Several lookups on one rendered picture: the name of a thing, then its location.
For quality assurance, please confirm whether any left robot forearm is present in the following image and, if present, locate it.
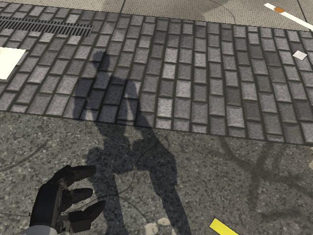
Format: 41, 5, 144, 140
22, 225, 58, 235

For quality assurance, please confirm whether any robot left hand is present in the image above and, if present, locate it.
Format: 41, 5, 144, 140
29, 164, 106, 234

